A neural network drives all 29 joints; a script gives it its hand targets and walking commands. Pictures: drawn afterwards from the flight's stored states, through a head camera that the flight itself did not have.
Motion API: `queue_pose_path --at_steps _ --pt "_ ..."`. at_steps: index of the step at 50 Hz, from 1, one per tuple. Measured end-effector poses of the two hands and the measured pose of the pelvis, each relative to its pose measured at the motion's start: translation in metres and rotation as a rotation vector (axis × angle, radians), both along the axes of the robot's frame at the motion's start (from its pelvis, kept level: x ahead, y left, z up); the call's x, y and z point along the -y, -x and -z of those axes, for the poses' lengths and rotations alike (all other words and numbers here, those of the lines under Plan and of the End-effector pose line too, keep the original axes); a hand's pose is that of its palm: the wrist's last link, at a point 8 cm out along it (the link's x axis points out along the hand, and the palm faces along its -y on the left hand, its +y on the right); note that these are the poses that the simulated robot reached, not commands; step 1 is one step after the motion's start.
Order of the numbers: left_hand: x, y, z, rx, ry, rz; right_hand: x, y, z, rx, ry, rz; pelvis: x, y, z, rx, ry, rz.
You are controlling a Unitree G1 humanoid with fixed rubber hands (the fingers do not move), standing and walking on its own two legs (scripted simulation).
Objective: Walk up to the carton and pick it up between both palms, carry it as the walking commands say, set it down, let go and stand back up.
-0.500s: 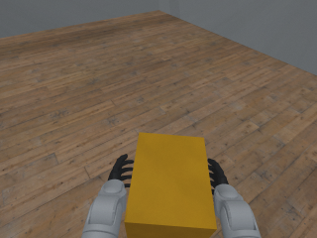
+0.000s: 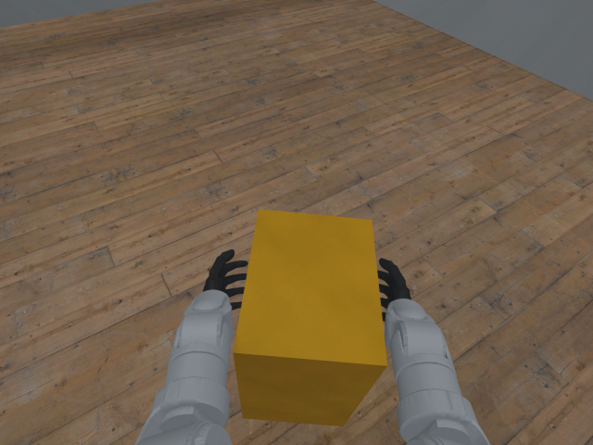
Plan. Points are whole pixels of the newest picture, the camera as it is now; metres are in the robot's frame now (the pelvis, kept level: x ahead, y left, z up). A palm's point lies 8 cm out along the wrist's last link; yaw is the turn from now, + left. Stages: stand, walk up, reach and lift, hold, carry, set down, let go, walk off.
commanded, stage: set down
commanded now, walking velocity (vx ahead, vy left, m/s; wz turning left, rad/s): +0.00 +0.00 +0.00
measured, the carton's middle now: (303, 324) +0.32 -0.02 -0.07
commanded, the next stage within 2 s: none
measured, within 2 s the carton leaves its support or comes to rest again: neither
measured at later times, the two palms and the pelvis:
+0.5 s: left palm (229, 316) +0.37 +0.11 -0.11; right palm (379, 331) +0.32 -0.15 -0.11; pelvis +0.01 +0.03 -0.05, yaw -1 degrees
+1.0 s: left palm (240, 324) +0.40 +0.10 -0.21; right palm (371, 338) +0.35 -0.16 -0.21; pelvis -0.01 +0.02 -0.12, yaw -1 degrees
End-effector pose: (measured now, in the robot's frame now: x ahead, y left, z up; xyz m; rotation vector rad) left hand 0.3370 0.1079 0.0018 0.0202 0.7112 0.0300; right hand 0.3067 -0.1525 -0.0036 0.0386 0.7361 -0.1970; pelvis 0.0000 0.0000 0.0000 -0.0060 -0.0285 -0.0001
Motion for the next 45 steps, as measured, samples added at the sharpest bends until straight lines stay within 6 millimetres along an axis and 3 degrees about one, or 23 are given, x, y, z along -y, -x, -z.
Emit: queue_pose_path --at_steps 17,29,45 --pt "-0.002 -0.023 0.087 0.032 0.01 0.042 -0.004 -0.012 0.082 0.03 0.022 0.055 -0.019 -0.005 0.031 -0.308 0.01 0.021" --pt "0.004 -0.038 0.128 0.049 0.009 0.04 0.0 -0.021 0.123 0.051 0.014 0.085 -0.026 -0.003 0.064 -0.421 0.009 0.018" --pt "0.012 -0.056 0.188 0.055 0.002 0.047 0.007 -0.039 0.182 0.055 0.011 0.103 -0.017 0.008 0.109 -0.531 0.009 0.019"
